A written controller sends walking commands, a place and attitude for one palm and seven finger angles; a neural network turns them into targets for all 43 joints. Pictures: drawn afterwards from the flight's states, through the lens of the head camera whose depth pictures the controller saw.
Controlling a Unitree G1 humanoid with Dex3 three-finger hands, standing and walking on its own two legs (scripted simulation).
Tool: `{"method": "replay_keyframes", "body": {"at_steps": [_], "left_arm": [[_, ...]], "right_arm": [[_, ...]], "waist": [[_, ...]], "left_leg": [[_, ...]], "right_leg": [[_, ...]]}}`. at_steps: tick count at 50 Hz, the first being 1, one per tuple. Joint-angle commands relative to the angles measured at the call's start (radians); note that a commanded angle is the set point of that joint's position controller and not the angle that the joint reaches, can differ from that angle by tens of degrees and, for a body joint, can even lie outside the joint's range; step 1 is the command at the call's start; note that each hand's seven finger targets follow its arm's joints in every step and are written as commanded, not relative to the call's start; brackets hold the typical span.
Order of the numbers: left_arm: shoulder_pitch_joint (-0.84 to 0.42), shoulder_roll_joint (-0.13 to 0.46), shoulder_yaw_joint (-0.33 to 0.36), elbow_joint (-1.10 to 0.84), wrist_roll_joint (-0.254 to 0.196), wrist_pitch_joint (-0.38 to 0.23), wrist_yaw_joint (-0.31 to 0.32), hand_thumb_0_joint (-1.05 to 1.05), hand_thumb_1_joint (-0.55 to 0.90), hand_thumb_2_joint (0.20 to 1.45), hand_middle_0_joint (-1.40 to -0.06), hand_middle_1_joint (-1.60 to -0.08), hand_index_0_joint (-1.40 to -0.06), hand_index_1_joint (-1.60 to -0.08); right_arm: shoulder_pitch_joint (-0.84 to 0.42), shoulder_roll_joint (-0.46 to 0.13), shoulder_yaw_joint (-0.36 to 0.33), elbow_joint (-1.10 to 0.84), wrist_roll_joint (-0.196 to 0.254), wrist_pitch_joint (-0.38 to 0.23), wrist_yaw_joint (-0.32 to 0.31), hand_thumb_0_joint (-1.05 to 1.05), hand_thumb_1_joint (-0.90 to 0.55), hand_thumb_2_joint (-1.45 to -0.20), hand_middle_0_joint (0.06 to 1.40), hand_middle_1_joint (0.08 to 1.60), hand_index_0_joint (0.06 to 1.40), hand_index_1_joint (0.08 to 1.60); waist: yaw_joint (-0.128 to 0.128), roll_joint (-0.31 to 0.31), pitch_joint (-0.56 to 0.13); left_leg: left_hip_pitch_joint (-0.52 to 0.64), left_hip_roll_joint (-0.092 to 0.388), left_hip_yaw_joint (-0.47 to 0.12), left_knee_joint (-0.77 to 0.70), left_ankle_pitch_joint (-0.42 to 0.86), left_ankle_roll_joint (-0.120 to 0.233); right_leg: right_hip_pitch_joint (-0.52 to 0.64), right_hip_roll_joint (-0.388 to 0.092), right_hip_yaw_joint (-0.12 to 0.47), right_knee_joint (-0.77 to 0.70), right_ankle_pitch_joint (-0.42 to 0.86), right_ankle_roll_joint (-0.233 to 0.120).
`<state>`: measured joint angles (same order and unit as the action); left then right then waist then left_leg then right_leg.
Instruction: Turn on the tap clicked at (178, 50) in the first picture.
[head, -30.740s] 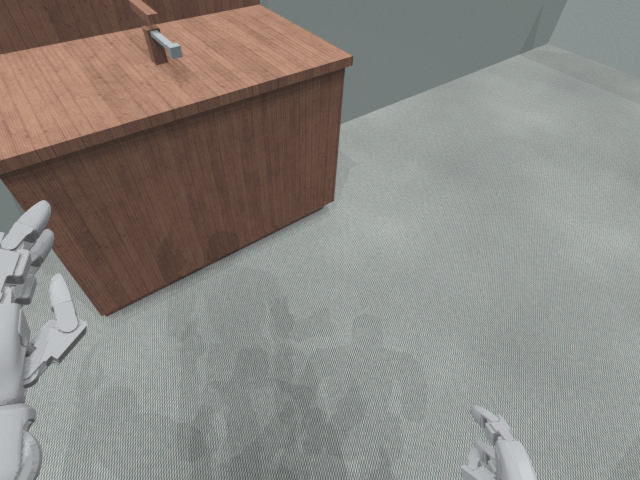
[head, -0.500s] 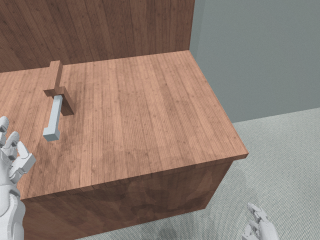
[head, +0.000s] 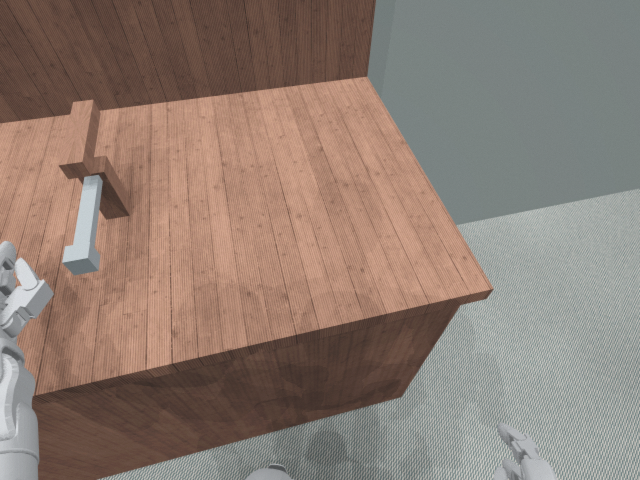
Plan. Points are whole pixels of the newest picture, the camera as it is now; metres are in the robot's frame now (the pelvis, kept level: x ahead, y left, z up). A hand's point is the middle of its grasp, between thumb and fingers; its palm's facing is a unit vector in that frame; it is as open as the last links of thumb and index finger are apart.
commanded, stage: reach beside the lever's end, fingers flat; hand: left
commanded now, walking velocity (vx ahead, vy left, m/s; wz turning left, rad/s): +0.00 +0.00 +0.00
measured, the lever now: (82, 258) +0.34 +0.32 +0.08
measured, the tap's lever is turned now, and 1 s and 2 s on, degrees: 0 0 18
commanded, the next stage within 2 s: push the lever round in 0.58 s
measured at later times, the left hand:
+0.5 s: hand (32, 295) +0.29 +0.36 +0.07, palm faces +0.56 -0.82 -0.12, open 7.8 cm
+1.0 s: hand (63, 282) +0.31 +0.34 +0.07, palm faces +0.54 -0.84 -0.11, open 7.8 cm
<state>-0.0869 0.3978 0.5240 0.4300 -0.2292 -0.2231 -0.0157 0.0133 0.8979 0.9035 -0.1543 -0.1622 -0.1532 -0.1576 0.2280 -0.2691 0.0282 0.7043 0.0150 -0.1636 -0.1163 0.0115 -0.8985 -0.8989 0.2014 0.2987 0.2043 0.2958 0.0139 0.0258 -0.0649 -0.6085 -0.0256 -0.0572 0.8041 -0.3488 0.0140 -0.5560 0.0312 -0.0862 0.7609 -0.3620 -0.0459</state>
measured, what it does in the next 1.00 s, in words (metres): stands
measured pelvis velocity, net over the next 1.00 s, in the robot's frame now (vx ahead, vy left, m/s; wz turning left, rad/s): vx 0.01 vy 0.01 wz -0.01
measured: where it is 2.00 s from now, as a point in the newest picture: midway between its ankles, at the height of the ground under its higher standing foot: outside the picture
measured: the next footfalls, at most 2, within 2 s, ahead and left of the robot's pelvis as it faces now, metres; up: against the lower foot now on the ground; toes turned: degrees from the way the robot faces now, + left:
none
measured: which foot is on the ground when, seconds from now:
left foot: down 0.00-1.00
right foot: down 0.00-1.00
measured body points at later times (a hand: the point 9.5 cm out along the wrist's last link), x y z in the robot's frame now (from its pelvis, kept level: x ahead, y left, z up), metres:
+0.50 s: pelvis +0.01 +0.01 +0.00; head +0.06 +0.02 +0.44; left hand +0.26 +0.41 +0.07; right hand +0.14 -0.25 -0.11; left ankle +0.03 +0.11 -0.71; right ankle +0.01 -0.09 -0.71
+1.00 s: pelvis +0.01 +0.01 +0.00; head +0.06 +0.02 +0.44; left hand +0.28 +0.38 +0.07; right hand +0.14 -0.24 -0.11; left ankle +0.03 +0.11 -0.71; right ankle +0.01 -0.09 -0.71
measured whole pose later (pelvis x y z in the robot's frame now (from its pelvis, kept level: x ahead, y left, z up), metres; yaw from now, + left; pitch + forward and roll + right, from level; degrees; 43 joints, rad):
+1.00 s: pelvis +0.01 +0.01 +0.00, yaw -1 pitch +10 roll -2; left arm -0.07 0.36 0.49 0.40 -0.21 -0.24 0.03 0.01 0.90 0.90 -0.15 -0.16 -0.15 -0.15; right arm 0.24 -0.25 0.03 0.67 0.01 -0.11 -0.09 0.01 -0.90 -0.90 0.20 0.30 0.21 0.30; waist 0.00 0.02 -0.10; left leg -0.64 -0.03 -0.05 0.84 -0.38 0.03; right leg -0.59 0.03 -0.08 0.78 -0.38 -0.03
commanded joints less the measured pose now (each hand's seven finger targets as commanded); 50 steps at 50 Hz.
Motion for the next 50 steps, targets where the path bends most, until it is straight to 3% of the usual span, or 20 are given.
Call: {"method": "replay_keyframes", "body": {"at_steps": [1,3,4,8,9,13,14,19,23,26,29,31,35,38,40,42,47,48,49,50], "left_arm": [[-0.258,0.349,0.108,-0.174,-0.001,-0.102,0.003,0.0,0.9,0.9,-0.15,-0.15,-0.15,-0.15],[-0.26,0.385,0.139,-0.115,0.004,-0.099,-0.006,0.0,0.9,0.9,-0.15,-0.15,-0.15,-0.15],[-0.266,0.351,0.102,-0.126,0.0,-0.098,-0.017,0.0,0.9,0.9,-0.15,-0.15,-0.15,-0.15],[-0.203,0.371,0.125,-0.133,-0.004,-0.086,-0.037,0.0,0.9,0.9,-0.15,-0.15,-0.15,-0.15],[-0.217,0.342,0.097,-0.152,-0.008,-0.089,-0.039,0.0,0.9,0.9,-0.15,-0.15,-0.15,-0.15],[-0.099,0.35,0.146,-0.153,-0.023,-0.098,-0.033,0.0,0.9,0.9,-0.15,-0.15,-0.15,-0.15],[-0.129,0.318,0.118,-0.176,-0.03,-0.104,-0.031,0.0,0.9,0.9,-0.15,-0.15,-0.15,-0.15],[-0.113,0.301,0.114,-0.221,-0.027,-0.12,-0.024,0.0,0.9,0.9,-0.15,-0.15,-0.15,-0.15],[-0.186,0.311,0.102,-0.23,-0.018,-0.133,-0.026,0.0,0.9,0.9,-0.15,-0.15,-0.15,-0.15],[-0.243,0.305,0.076,-0.242,-0.02,-0.143,-0.037,0.0,0.9,0.9,-0.15,-0.15,-0.15,-0.15],[-0.235,0.284,0.055,-0.235,-0.012,-0.132,-0.031,0.0,0.9,0.9,-0.15,-0.15,-0.15,-0.15],[-0.273,0.276,0.033,-0.224,-0.012,-0.117,-0.033,0.0,0.9,0.9,-0.15,-0.15,-0.15,-0.15],[-0.227,0.302,0.065,-0.173,-0.01,-0.077,-0.02,0.0,0.9,0.9,-0.15,-0.15,-0.15,-0.15],[-0.192,0.267,0.043,-0.238,0.002,-0.079,0.006,0.0,0.9,0.9,-0.15,-0.15,-0.15,-0.15],[-0.176,0.223,0.011,-0.247,0.002,-0.082,0.026,0.0,0.9,0.9,-0.15,-0.15,-0.15,-0.15],[-0.183,0.237,0.03,-0.221,-0.001,-0.082,0.037,0.0,0.9,0.9,-0.15,-0.15,-0.15,-0.15],[-0.174,0.242,0.04,-0.251,0.006,-0.089,0.053,0.0,0.9,0.9,-0.15,-0.15,-0.15,-0.15],[-0.17,0.277,0.07,-0.256,0.018,-0.094,0.062,0.0,0.9,0.9,-0.15,-0.15,-0.15,-0.15],[-0.189,0.238,0.032,-0.269,0.019,-0.1,0.06,0.0,0.9,0.9,-0.15,-0.15,-0.15,-0.15],[-0.185,0.256,0.047,-0.272,0.02,-0.106,0.061,0.0,0.9,0.9,-0.15,-0.15,-0.15,-0.15]], "right_arm": [[-0.02,-0.149,-0.058,-0.112,-0.001,-0.031,-0.011,0.0,-0.9,-0.9,0.2,0.3,0.2,0.3],[-0.009,-0.152,-0.058,-0.102,0.002,-0.019,-0.012,0.0,-0.9,-0.9,0.2,0.3,0.2,0.3],[-0.005,-0.151,-0.056,-0.114,0.002,-0.016,-0.01,0.0,-0.9,-0.9,0.2,0.3,0.2,0.3],[0.007,-0.154,-0.062,-0.125,0.004,-0.007,-0.005,0.0,-0.9,-0.9,0.2,0.3,0.2,0.3],[0.015,-0.154,-0.062,-0.129,0.001,-0.006,-0.002,0.0,-0.9,-0.9,0.2,0.3,0.2,0.3],[0.018,-0.155,-0.069,-0.134,0.0,0.001,0.007,0.0,-0.9,-0.9,0.2,0.3,0.2,0.3],[0.019,-0.153,-0.07,-0.137,0.0,0.002,0.01,0.0,-0.9,-0.9,0.2,0.3,0.2,0.3],[0.011,-0.152,-0.075,-0.138,-0.001,0.002,0.011,0.0,-0.9,-0.9,0.2,0.3,0.2,0.3],[0.001,-0.151,-0.068,-0.121,-0.001,0.0,0.002,0.0,-0.9,-0.9,0.2,0.3,0.2,0.3],[-0.004,-0.152,-0.067,-0.121,-0.002,-0.007,-0.008,0.0,-0.9,-0.9,0.2,0.3,0.2,0.3],[-0.007,-0.148,-0.063,-0.119,-0.002,-0.011,-0.011,0.0,-0.9,-0.9,0.2,0.3,0.2,0.3],[-0.012,-0.149,-0.059,-0.122,-0.001,-0.012,-0.014,0.0,-0.9,-0.9,0.2,0.3,0.2,0.3],[-0.01,-0.149,-0.057,-0.136,0.004,-0.003,-0.014,0.0,-0.9,-0.9,0.2,0.3,0.2,0.3],[-0.013,-0.142,-0.058,-0.147,0.001,-0.006,-0.004,0.0,-0.9,-0.9,0.2,0.3,0.2,0.3],[-0.007,-0.141,-0.061,-0.153,-0.004,-0.006,0.005,0.0,-0.9,-0.9,0.2,0.3,0.2,0.3],[-0.006,-0.144,-0.061,-0.147,-0.003,-0.001,0.008,0.0,-0.9,-0.9,0.2,0.3,0.2,0.3],[-0.012,-0.14,-0.063,-0.154,-0.005,0.009,0.01,0.0,-0.9,-0.9,0.2,0.3,0.2,0.3],[-0.012,-0.138,-0.063,-0.144,-0.003,0.013,0.009,0.0,-0.9,-0.9,0.2,0.3,0.2,0.3],[-0.011,-0.135,-0.063,-0.146,-0.005,0.013,0.011,0.0,-0.9,-0.9,0.2,0.3,0.2,0.3],[-0.01,-0.137,-0.066,-0.145,-0.007,0.013,0.011,0.0,-0.9,-0.9,0.2,0.3,0.2,0.3]], "waist": [[-0.005,0.075,-0.263],[-0.002,0.07,-0.248],[-0.004,0.081,-0.263],[0.014,0.118,-0.304],[0.005,0.102,-0.317],[0.029,0.073,-0.296],[0.011,0.054,-0.289],[0.013,0.096,-0.276],[-0.01,0.099,-0.242],[-0.021,0.106,-0.271],[-0.017,0.135,-0.278],[-0.024,0.116,-0.272],[0.0,0.078,-0.268],[0.015,0.14,-0.304],[0.008,0.104,-0.301],[-0.002,0.046,-0.267],[0.004,0.075,-0.286],[0.012,0.091,-0.281],[-0.003,0.085,-0.285],[0.0,0.086,-0.295]], "left_leg": [[0.118,0.001,-0.024,-0.099,0.145,0.017],[0.095,0.003,-0.023,-0.093,0.137,0.019],[0.099,0.0,-0.022,-0.094,0.148,0.018],[0.133,0.006,-0.021,-0.087,0.221,0.016],[0.143,0.006,-0.023,-0.085,0.242,0.014],[0.127,0.011,-0.026,-0.084,0.283,0.011],[0.13,0.011,-0.026,-0.081,0.28,0.01],[0.14,0.013,-0.028,-0.083,0.273,0.004],[0.128,0.014,-0.038,-0.08,0.208,0.004],[0.142,0.013,-0.046,-0.085,0.172,-0.002],[0.162,0.013,-0.053,-0.089,0.168,-0.008],[0.152,0.014,-0.06,-0.095,0.142,-0.011],[0.126,0.012,-0.057,-0.106,0.136,-0.009],[0.182,0.019,-0.066,-0.107,0.218,-0.027],[0.183,0.021,-0.065,-0.102,0.238,-0.03],[0.142,0.02,-0.058,-0.099,0.21,-0.023],[0.135,0.012,-0.035,-0.092,0.222,-0.013],[0.131,0.015,-0.038,-0.093,0.226,-0.014],[0.14,0.014,-0.033,-0.09,0.226,-0.012],[0.143,0.016,-0.034,-0.087,0.231,-0.011]], "right_leg": [[0.087,-0.011,0.063,-0.097,0.154,0.018],[0.086,-0.011,0.065,-0.096,0.149,0.019],[0.092,-0.013,0.064,-0.092,0.162,0.019],[0.112,-0.008,0.062,-0.086,0.217,0.014],[0.11,-0.007,0.057,-0.08,0.236,0.016],[0.12,-0.001,0.05,-0.075,0.26,0.015],[0.105,-0.001,0.047,-0.073,0.263,0.018],[0.079,-0.001,0.045,-0.067,0.229,0.014],[0.037,0.0,0.047,-0.068,0.172,0.013],[0.022,0.001,0.045,-0.064,0.134,0.011],[0.015,-0.002,0.044,-0.064,0.127,0.009],[0.005,-0.001,0.041,-0.064,0.112,0.01],[0.038,-0.002,0.039,-0.073,0.114,0.01],[0.045,0.0,0.033,-0.063,0.147,0.006],[0.04,0.003,0.028,-0.061,0.158,0.009],[0.043,0.005,0.03,-0.068,0.157,0.012],[0.076,0.0,0.043,-0.069,0.186,0.013],[0.085,0.0,0.046,-0.068,0.185,0.01],[0.078,0.0,0.046,-0.067,0.191,0.012],[0.077,0.002,0.046,-0.067,0.192,0.011]]}}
